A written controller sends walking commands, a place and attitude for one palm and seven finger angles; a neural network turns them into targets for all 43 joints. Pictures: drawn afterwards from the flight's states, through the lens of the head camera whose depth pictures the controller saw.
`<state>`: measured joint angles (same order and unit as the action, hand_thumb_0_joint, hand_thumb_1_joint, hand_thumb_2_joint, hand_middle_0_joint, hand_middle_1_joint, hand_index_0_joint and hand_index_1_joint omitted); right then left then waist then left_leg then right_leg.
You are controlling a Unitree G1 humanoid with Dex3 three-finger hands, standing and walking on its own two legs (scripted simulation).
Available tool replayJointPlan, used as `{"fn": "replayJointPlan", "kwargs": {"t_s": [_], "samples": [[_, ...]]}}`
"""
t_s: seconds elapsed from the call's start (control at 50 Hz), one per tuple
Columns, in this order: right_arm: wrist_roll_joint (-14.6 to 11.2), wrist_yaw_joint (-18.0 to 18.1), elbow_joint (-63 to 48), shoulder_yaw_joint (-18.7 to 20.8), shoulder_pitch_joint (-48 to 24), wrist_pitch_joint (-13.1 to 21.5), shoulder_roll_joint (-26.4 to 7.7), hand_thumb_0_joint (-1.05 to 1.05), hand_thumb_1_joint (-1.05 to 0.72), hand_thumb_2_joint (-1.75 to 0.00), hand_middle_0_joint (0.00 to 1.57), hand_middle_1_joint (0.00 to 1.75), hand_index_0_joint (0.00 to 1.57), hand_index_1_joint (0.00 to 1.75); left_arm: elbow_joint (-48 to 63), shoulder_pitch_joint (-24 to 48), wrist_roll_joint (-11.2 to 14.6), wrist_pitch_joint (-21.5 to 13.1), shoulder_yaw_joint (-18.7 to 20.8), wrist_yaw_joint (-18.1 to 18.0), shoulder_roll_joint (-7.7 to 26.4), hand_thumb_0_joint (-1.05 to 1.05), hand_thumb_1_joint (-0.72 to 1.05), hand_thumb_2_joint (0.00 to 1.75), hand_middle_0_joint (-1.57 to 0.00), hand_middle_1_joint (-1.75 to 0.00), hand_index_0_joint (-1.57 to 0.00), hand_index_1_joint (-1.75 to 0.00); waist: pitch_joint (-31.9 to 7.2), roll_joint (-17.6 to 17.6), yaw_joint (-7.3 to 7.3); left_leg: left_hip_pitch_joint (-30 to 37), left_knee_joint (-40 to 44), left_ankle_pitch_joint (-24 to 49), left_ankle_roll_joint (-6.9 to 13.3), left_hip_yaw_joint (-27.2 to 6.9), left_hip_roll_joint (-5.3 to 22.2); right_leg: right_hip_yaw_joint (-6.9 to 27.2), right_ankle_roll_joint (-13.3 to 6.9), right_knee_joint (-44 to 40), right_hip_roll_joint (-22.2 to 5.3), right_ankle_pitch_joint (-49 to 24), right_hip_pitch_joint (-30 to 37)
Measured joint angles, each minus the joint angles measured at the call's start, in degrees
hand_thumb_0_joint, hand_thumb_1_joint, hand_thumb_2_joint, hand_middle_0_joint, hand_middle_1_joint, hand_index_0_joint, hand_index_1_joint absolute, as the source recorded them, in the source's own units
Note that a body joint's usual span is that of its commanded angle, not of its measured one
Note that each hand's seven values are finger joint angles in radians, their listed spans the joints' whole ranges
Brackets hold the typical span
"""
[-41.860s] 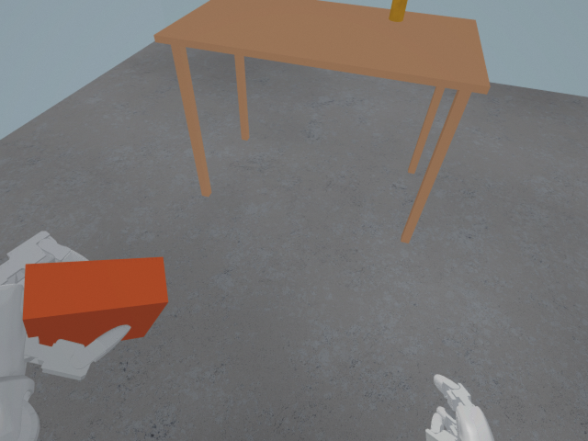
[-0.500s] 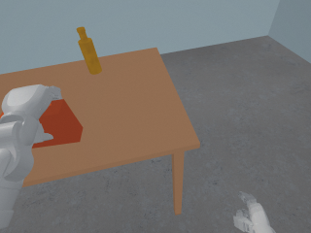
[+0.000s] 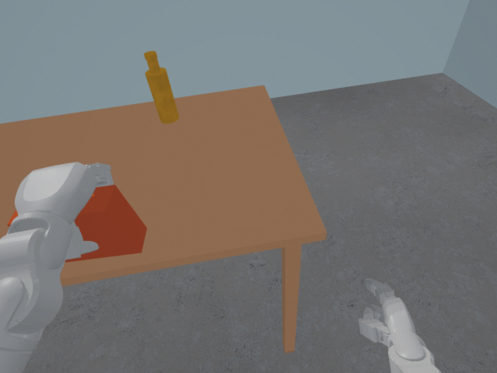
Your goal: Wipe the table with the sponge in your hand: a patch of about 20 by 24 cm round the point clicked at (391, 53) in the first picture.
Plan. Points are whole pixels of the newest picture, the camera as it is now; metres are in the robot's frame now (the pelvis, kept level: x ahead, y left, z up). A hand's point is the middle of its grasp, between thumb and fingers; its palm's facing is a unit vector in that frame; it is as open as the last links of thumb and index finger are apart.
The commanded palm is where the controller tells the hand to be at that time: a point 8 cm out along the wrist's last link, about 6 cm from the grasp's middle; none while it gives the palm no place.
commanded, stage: bring the sponge back beside the body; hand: left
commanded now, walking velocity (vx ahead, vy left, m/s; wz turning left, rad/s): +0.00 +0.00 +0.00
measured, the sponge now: (90, 232) +0.25 +0.30 +0.13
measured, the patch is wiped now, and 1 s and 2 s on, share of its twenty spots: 0.95 0.95 0.95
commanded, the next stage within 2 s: step back with the hand held close in 0.94 s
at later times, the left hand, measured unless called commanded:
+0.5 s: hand (77, 247) +0.20 +0.27 +0.17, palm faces +0.11 -0.04 -0.99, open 9.2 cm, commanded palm +0.15 +0.28 +0.24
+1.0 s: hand (69, 251) +0.19 +0.27 +0.17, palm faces +0.15 -0.04 -0.99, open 9.2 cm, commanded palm +0.14 +0.28 +0.24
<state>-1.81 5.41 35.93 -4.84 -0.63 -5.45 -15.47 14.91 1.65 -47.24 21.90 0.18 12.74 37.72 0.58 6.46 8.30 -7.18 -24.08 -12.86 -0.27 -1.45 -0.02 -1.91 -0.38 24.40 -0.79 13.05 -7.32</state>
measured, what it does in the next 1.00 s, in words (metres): stands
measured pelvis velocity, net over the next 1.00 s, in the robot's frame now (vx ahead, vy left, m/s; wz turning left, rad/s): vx -0.02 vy -0.01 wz -0.03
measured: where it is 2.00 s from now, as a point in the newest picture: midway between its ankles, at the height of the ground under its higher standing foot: outside the picture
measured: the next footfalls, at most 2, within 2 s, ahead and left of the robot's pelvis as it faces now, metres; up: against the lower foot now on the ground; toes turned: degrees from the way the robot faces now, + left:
right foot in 1.90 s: -0.14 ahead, -0.09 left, +0.00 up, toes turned -1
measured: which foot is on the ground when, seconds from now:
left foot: down 0.00-1.00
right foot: down 0.00-1.00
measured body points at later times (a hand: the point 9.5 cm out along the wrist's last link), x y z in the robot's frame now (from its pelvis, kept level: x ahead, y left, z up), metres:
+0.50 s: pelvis -0.01 -0.01 +0.00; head -0.04 -0.06 +0.44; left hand +0.19 +0.27 +0.22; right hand +0.24 -0.21 -0.08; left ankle +0.01 +0.13 -0.74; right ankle +0.01 -0.12 -0.74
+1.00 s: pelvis -0.02 -0.01 +0.00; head -0.06 -0.06 +0.44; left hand +0.17 +0.27 +0.22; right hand +0.24 -0.20 -0.07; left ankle +0.01 +0.13 -0.74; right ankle +0.01 -0.12 -0.74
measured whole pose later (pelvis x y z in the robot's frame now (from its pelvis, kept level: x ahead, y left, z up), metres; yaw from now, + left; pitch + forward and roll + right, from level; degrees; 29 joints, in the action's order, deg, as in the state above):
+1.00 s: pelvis -0.02 -0.01 +0.00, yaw -2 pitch -8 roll +0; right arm -1.5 5.5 36.8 -4.6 0.3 -4.6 -15.3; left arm 25.4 -11.1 -46.4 24.7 1.5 7.3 36.4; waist 1.1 7.4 8.9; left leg -5.0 -24.7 -12.3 -1.2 -0.2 1.1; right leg -0.6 -1.2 26.3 0.4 12.5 -6.4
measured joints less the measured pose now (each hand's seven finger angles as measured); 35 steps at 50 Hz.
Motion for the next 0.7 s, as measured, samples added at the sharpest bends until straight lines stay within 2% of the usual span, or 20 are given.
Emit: {"fn": "replayJointPlan", "kwargs": {"t_s": [0.1, 0.2, 0.3, 0.4, 0.46, 0.54, 0.7], "samples": [[0.2, -0.19, 0.31, 0.03, 0.43, -0.34, 0.19, 0.01, -0.9, -0.9, 0.2, 0.3, 0.2, 0.3, 1.74, -1.89, 0.11, -1.24, 0.55, -2.28, 0.35, -0.02, -0.47, 1.1, -0.78, -1.39, -0.85, -1.42, 0.21, -0.23, 0.4, 0.64, -0.11, -0.1, -0.34, 0.16, 0.43, 0.17, -0.3, 0.01, 0.43, -0.07, 0.57], [0.05, -0.55, 1.01, 0.19, 0.96, -0.78, -0.08, 0.01, -0.9, -0.9, 0.2, 0.3, 0.2, 0.3, 1.8, -3.02, 0.56, 1.15, 2.06, -3.58, 0.15, -0.02, -0.47, 1.1, -0.78, -1.39, -0.85, -1.42, 0.28, 0.23, 0.45, 0.87, -0.02, 0.12, -0.53, 0.35, 0.67, 0.36, -0.49, 0.11, 0.68, -0.28, 0.61], [-0.2, -0.38, 1.05, 0.3, 1.54, -0.69, -0.56, 0.01, -0.9, -0.9, 0.2, 0.3, 0.2, 0.3, 4.09, -6.34, 1.31, 3.25, 2.66, -2.73, -0.35, -0.02, -0.47, 1.1, -0.78, -1.39, -0.85, -1.42, 0.17, 0.83, -0.02, 0.75, -0.31, 0.15, -0.53, 0.46, 0.62, 0.48, -0.45, 0.87, 0.62, -0.08, 0.23], [0.07, 0.05, 0.77, 0.55, 1.97, 0.05, -0.81, 0.01, -0.9, -0.9, 0.2, 0.3, 0.2, 0.3, 7.74, -10.37, 1.68, 1.91, 1.89, -2.33, -0.76, -0.02, -0.47, 1.1, -0.78, -1.39, -0.85, -1.42, 0.43, 1.05, -0.12, 0.86, -0.84, 0.0, -0.57, 0.61, 0.64, 0.65, -0.52, 1.76, 0.64, 0.21, 0.11], [0.3, 0.14, 0.71, 0.83, 2.16, 0.39, -0.57, 0.01, -0.9, -0.9, 0.2, 0.3, 0.2, 0.3, 9.77, -12.61, 2.03, 0.01, 2.05, -3.2, -0.58, -0.02, -0.47, 1.1, -0.78, -1.39, -0.85, -1.42, 0.47, 1.0, 0.07, 1.15, -1.09, -0.15, -0.68, 0.73, 0.82, 0.77, -0.63, 1.96, 0.83, 0.29, 0.35], [0.43, -0.16, 0.77, 1.12, 2.3, 0.6, -0.15, 0.01, -0.9, -0.9, 0.2, 0.3, 0.2, 0.3, 11.41, -14.47, 2.3, -0.87, 3.02, -5.29, -0.48, -0.02, -0.47, 1.1, -0.79, -1.39, -0.85, -1.42, 0.3, 0.86, 0.46, 1.61, -1.3, -0.3, -0.88, 0.88, 1.12, 0.93, -0.8, 2.04, 1.13, 0.26, 0.79], [0.1, -0.01, 1.01, 0.75, 1.32, 0.81, -0.25, 0.01, -0.9, -0.9, 0.2, 0.3, 0.2, 0.3, 10.12, -13.55, 1.97, 3.1, 2.57, -6.46, -2.14, -0.02, -0.47, 1.1, -0.79, -1.39, -0.85, -1.42, 0.4, 1.19, 0.81, 1.96, -1.06, 0.25, -0.94, 0.83, 1.11, 0.9, -0.84, 1.98, 1.13, -0.18, 1.06]]}}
